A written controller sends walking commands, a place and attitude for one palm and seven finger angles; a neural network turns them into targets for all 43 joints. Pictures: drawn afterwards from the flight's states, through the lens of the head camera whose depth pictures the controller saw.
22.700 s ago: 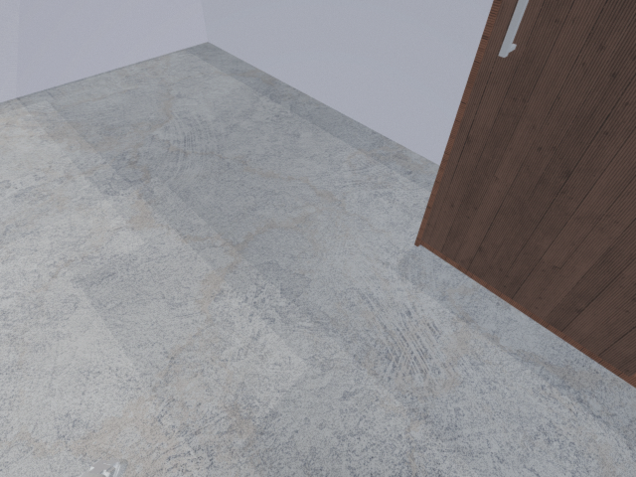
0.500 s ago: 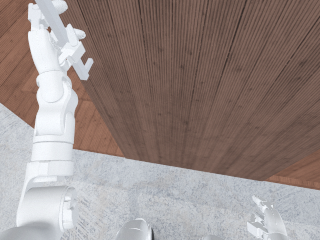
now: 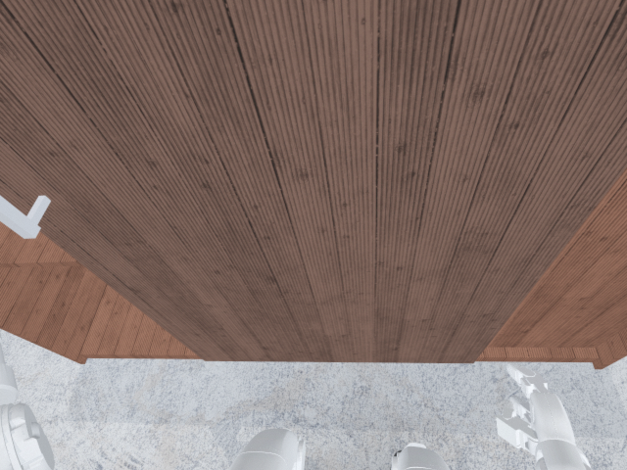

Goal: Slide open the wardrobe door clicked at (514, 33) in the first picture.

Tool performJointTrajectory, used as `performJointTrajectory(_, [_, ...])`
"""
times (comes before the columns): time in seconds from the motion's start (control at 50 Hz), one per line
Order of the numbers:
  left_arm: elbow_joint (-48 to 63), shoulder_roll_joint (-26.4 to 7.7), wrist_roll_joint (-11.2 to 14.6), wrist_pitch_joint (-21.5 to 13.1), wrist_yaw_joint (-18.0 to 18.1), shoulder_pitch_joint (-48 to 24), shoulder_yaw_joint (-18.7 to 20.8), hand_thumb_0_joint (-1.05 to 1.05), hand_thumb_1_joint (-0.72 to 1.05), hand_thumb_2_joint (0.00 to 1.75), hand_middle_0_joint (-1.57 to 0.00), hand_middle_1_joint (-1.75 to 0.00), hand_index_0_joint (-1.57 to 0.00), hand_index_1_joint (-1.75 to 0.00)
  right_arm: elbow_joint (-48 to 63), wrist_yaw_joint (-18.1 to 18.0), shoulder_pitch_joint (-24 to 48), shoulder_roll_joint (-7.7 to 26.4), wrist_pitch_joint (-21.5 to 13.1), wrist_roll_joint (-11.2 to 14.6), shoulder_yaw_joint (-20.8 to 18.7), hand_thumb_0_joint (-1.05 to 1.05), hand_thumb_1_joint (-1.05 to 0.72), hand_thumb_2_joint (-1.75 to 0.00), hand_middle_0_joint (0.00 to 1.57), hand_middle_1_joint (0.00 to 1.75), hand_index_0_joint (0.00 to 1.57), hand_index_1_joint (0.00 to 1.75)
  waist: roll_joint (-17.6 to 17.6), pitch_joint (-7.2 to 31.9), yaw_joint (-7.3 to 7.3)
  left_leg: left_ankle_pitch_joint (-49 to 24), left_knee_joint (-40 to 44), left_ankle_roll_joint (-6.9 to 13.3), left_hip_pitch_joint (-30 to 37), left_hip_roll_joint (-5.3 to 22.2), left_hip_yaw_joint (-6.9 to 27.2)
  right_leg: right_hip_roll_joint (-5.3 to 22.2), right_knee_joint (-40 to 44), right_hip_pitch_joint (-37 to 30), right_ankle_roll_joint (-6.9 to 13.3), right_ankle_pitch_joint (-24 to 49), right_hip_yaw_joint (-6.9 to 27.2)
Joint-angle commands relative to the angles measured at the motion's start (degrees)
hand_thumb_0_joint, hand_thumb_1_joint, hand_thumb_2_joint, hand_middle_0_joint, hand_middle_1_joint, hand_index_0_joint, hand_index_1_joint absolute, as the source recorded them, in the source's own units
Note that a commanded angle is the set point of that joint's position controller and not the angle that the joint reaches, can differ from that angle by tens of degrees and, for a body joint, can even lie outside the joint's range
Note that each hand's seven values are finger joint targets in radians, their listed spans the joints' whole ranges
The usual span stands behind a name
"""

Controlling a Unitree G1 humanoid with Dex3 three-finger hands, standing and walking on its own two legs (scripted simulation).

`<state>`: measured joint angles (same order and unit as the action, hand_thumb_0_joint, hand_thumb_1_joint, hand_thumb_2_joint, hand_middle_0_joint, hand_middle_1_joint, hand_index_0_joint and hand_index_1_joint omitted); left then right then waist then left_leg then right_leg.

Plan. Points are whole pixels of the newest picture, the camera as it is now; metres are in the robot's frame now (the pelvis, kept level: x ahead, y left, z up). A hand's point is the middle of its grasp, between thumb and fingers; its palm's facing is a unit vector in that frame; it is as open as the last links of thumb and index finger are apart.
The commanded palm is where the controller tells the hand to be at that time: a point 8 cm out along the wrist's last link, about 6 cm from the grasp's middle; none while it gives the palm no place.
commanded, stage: stop walking and hold the door there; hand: left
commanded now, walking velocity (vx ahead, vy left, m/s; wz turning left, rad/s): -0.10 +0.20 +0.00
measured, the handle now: out of the picture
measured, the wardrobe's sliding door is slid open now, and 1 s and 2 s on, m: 0.45 0.45 0.45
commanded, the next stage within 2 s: none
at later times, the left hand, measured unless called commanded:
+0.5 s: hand out of the picture +0.36 +0.37 +0.20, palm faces +0.60 -0.78 -0.20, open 6.5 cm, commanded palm +0.31 +0.40 +0.18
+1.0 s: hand out of the picture +0.35 +0.37 +0.21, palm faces +0.55 -0.82 -0.19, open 6.5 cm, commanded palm +0.31 +0.39 +0.18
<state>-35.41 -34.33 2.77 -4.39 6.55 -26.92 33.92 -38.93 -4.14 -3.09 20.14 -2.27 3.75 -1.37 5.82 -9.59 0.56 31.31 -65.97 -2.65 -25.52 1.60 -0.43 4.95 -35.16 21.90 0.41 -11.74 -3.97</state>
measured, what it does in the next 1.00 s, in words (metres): walks backwards: left foot, then right foot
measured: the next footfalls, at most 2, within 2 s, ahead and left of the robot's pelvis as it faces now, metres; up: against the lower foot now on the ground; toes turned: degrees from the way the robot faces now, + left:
left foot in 0.24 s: +0.02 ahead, +0.14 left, +0.00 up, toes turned +2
right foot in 0.48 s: -0.05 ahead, -0.08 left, +0.00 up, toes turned -9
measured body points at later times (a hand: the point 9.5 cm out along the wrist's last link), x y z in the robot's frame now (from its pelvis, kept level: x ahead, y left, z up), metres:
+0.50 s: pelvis -0.05 +0.03 +0.01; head -0.03 +0.03 +0.46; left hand +0.32 +0.41 +0.21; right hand +0.02 -0.23 -0.11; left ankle -0.01 +0.14 -0.73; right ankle -0.07 -0.08 -0.73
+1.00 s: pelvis -0.09 +0.04 +0.01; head -0.07 +0.04 +0.46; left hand +0.32 +0.41 +0.22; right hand -0.04 -0.25 -0.10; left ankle -0.02 +0.14 -0.73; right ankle -0.08 -0.08 -0.73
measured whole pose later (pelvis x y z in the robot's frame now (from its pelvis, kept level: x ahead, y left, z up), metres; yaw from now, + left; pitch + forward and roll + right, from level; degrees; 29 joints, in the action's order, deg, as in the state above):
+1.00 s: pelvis -0.09 +0.04 +0.01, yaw -6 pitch +0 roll -1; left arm -52.8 -39.1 2.0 -6.2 7.2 -39.5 25.9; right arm -41.5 -6.3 -18.0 17.8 -2.4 2.9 1.1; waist 1.3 -1.4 -2.1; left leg 9.3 -28.4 1.4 -19.3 4.0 -7.6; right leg -0.1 -26.5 14.4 -0.1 -12.4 -3.1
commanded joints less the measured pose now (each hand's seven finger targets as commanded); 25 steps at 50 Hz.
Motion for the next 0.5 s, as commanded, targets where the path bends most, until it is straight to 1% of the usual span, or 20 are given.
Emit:
performJointTrajectory(0.0, [7.2, -26.8, -1.3, -5.6, 1.6, -13.4, 7.9, 0.0, 0.9, 0.9, -0.45, -1.4, -0.45, -1.4, 5.4, -0.2, -1.1, 4.5, -2.3, -0.3, -1.0, 0.0, -0.9, -0.9, 0.2, 0.3, 0.2, 0.3, -18.6, 29.7, 1.14, -2.6, 4.1, 0.5, -1.6, -0.9, 1.4, 15.4, 7.5, -24.6, 6.0, 45.4, 11.6])
performJointTrajectory(0.06, [9.1, -26.1, -1.6, -5.9, 1.5, -18.0, 5.5, 0.0, 0.9, 0.9, -0.45, -1.4, -0.45, -1.4, 5.1, -0.4, -2.4, 5.2, -2.6, -0.3, -1.6, 0.0, -0.9, -0.9, 0.2, 0.3, 0.2, 0.3, -15.7, 29.3, 1.0, -2.5, 12.1, 1.1, 3.4, -1.0, 0.3, 16.8, 10.6, -19.4, 6.7, 36.2, 13.9])
performJointTrajectory(0.08, [10.5, -26.2, -1.6, -6.1, 1.5, -19.8, 4.5, 0.0, 0.9, 0.9, -0.45, -1.4, -0.45, -1.4, 4.7, -0.4, -2.4, 5.4, -2.6, -0.4, -1.6, 0.0, -0.9, -0.9, 0.2, 0.3, 0.2, 0.3, -12.6, 28.1, 0.62, -3.3, 15.6, 1.4, 5.4, -0.3, 0.2, 17.2, 11.2, -17.5, 6.9, 33.0, 13.6])
performJointTrajectory(0.1, [9.8, -24.7, -1.8, -6.2, 1.5, -19.2, 3.3, 0.0, 0.9, 0.9, -0.45, -1.4, -0.45, -1.4, 5.1, -0.6, -3.3, 5.2, -2.6, -0.3, -1.4, 0.0, -0.9, -0.9, 0.2, 0.3, 0.2, 0.3, -12.7, 28.5, 0.85, -4.0, 19.8, 1.8, 6.9, -0.2, 0.4, 16.3, 11.7, -16.8, 6.8, 28.1, 13.1])
performJointTrajectory(0.14, [9.2, -25.2, -2.3, -6.8, 1.6, -19.7, 3.6, 0.0, 0.9, 0.9, -0.45, -1.4, -0.45, -1.4, 4.8, -0.7, -5.2, 5.5, -2.5, -0.6, -1.6, 0.0, -0.9, -0.9, 0.2, 0.3, 0.2, 0.3, -11.7, 27.5, 0.21, -10.1, 30.1, 1.8, 11.9, -0.3, -0.8, 13.6, 12.5, -12.8, 5.6, 17.5, 11.1])
performJointTrajectory(0.16, [10.5, -24.2, -2.3, -7.3, 1.6, -20.8, 2.2, 0.0, 0.9, 0.9, -0.45, -1.4, -0.45, -1.4, 4.9, -0.8, -5.6, 5.6, -2.4, -0.6, -1.7, 0.0, -0.9, -0.9, 0.2, 0.3, 0.2, 0.3, -8.5, 26.8, -0.39, -16.1, 36.9, 1.8, 16.8, -0.5, -1.8, 11.2, 11.9, -9.4, 4.2, 11.8, 10.0])
performJointTrajectory(0.18, [13.1, -22.7, -1.7, -8.1, 1.4, -22.1, 0.3, 0.0, 0.9, 0.9, -0.45, -1.4, -0.45, -1.4, 5.0, -1.0, -5.4, 6.3, -2.1, -0.6, -2.2, 0.0, -0.9, -0.9, 0.2, 0.3, 0.2, 0.3, -2.1, 24.6, -1.1, -21.1, 41.4, 1.7, 19.3, 1.8, -2.4, 8.0, 9.3, -7.7, 2.7, 7.6, 7.1])
performJointTrajectory(0.2, [14.4, -20.7, -2.0, -8.8, 1.2, -22.4, -1.5, 0.0, 0.9, 0.9, -0.45, -1.4, -0.45, -1.4, 6.0, -1.2, -5.6, 7.2, -2.1, -0.8, -2.1, 0.0, -0.9, -0.9, 0.2, 0.3, 0.2, 0.3, 6.6, 23.8, 0.05, -26.0, 46.5, 4.2, 18.3, 8.7, 5.1, 2.9, 4.3, -5.5, 0.7, 2.5, 4.1])
performJointTrajectory(0.22, [16.3, -18.5, -1.6, -9.2, 1.1, -23.8, -3.7, 0.0, 0.9, 0.9, -0.45, -1.4, -0.45, -1.4, 7.6, -1.0, -5.9, 7.4, -2.2, -0.4, -1.8, 0.0, -0.9, -0.9, 0.2, 0.3, 0.2, 0.3, 15.5, 21.5, 0.54, -37.6, 48.3, 8.4, 15.3, 16.3, 12.9, -2.7, -1.6, -2.8, -1.3, -9.7, 0.2])
performJointTrajectory(0.24, [15.4, -18.2, -1.5, -8.4, 1.2, -23.4, -4.4, 0.0, 0.9, 0.9, -0.45, -1.4, -0.45, -1.4, 7.7, -0.6, -6.8, 6.1, -2.4, -0.1, -1.8, 0.0, -0.9, -0.9, 0.2, 0.3, 0.2, 0.3, 13.7, 21.5, 0.45, -38.7, 49.1, 10.4, 10.9, 17.1, 10.5, -5.5, -10.2, -4.8, -0.9, -16.0, 1.8])
performJointTrajectory(0.26, [10.5, -13.0, -2.3, -7.8, 0.3, -19.0, -8.3, 0.0, 0.9, 0.9, -0.45, -1.4, -0.45, -1.4, 7.3, -0.4, -7.7, 4.8, -2.3, -0.5, -1.6, 0.0, -0.9, -0.9, 0.2, 0.3, 0.2, 0.3, 14.4, 20.3, 0.06, -31.8, 50.0, 10.6, 7.6, 16.0, 8.6, -4.7, -14.8, -4.5, -0.6, -15.6, 2.6])
performJointTrajectory(0.28, [11.5, -18.6, -2.1, -7.7, 0.8, -20.7, -4.0, 0.0, 0.9, 0.9, -0.45, -1.4, -0.45, -1.4, 7.0, -0.9, -8.4, 5.3, -2.3, -0.6, -2.0, 0.0, -0.9, -0.9, 0.2, 0.3, 0.2, 0.3, 14.6, 19.6, 0.3, -34.2, 49.2, 11.0, 8.3, 15.9, 9.0, -4.1, -14.6, -4.0, -1.1, -14.0, 2.8])
performJointTrajectory(0.3, [12.6, -17.5, -2.3, -7.2, 0.7, -22.3, -6.0, 0.0, 0.9, 0.9, -0.45, -1.4, -0.45, -1.4, 6.9, -1.1, -8.3, 5.5, -2.7, -0.7, -1.7, 0.0, -0.9, -0.9, 0.2, 0.3, 0.2, 0.3, 14.6, 19.2, -0.35, -39.0, 47.0, 10.7, 10.6, 14.7, 6.9, -4.1, -13.5, -3.1, -1.4, -10.5, 2.6])
performJointTrajectory(0.34, [13.7, -17.3, -2.0, -6.7, 0.7, -23.1, -6.2, 0.0, 0.9, 0.9, -0.45, -1.4, -0.45, -1.4, 6.3, -1.1, -9.6, 6.0, -3.5, -0.5, -1.8, 0.0, -0.9, -0.9, 0.2, 0.3, 0.2, 0.3, 12.7, 20.9, -0.56, -46.5, 43.3, 9.0, 18.1, 12.3, 3.1, -4.7, -5.6, -2.5, -1.9, -8.9, 0.4])
performJointTrajectory(0.36, [14.4, -15.7, -1.9, -6.4, 0.5, -23.4, -7.8, 0.0, 0.9, 0.9, -0.45, -1.4, -0.45, -1.4, 6.4, -1.0, -10.2, 5.8, -3.8, -0.5, -1.6, 0.0, -0.9, -0.9, 0.2, 0.3, 0.2, 0.3, 11.8, 21.8, -0.85, -48.5, 42.3, 8.2, 20.7, 11.6, 2.8, -5.2, -1.2, -3.1, -1.9, -8.7, -0.5])
performJointTrajectory(0.4, [12.5, -16.8, -1.9, -6.0, 0.4, -22.2, -7.1, 0.0, 0.9, 0.9, -0.45, -1.4, -0.45, -1.4, 6.1, -1.0, -10.6, 6.0, -3.9, -0.8, -1.2, 0.0, -0.9, -0.9, 0.2, 0.3, 0.2, 0.3, 8.8, 23.1, -0.93, -51.5, 39.9, 7.1, 23.5, 11.6, 3.4, -5.4, 9.3, -7.0, -1.8, -3.7, -1.1])
performJointTrajectory(0.42, [11.4, -17.7, -2.0, -5.8, 0.5, -22.1, -6.4, 0.0, 0.9, 0.9, -0.45, -1.4, -0.45, -1.4, 6.1, -0.8, -10.6, 6.3, -3.7, -0.9, -1.1, 0.0, -0.9, -0.9, 0.2, 0.3, 0.2, 0.3, 8.2, 24.1, -0.84, -50.3, 38.6, 5.9, 22.9, 11.3, 2.9, -4.9, 13.3, -10.4, -1.6, 1.0, -0.7])
performJointTrajectory(0.44, [9.8, -19.6, -2.4, -5.7, 0.6, -21.2, -4.9, 0.0, 0.9, 0.9, -0.45, -1.4, -0.45, -1.4, 6.3, -0.8, -10.4, 6.4, -3.4, -1.1, -1.0, 0.0, -0.9, -0.9, 0.2, 0.3, 0.2, 0.3, 6.2, 25.6, -0.81, -47.0, 36.9, 4.7, 19.4, 10.5, 1.3, -2.6, 13.6, -15.6, -0.8, 9.8, 1.5])
performJointTrajectory(0.46, [9.1, -22.0, -2.8, -5.9, 0.8, -21.5, -3.2, 0.0, 0.9, 0.9, -0.45, -1.4, -0.45, -1.4, 6.6, -1.0, -10.8, 6.2, -3.1, -1.2, -1.0, 0.0, -0.9, -0.9, 0.2, 0.3, 0.2, 0.3, 2.4, 27.2, -1.34, -43.3, 34.5, 3.1, 15.6, 8.7, -0.7, 1.3, 11.6, -19.3, 0.6, 22.0, 5.0])
performJointTrajectory(0.48, [7.0, -23.3, -3.1, -5.9, 1.0, -20.8, -2.6, 0.0, 0.9, 0.9, -0.45, -1.4, -0.45, -1.4, 6.6, -1.4, -10.8, 6.1, -2.6, -1.4, -0.9, 0.0, -0.9, -0.9, 0.2, 0.3, 0.2, 0.3, 1.7, 27.6, -1.85, -40.8, 33.9, 2.2, 12.3, 7.2, -1.9, 4.6, 9.3, -22.2, 1.6, 33.1, 7.0])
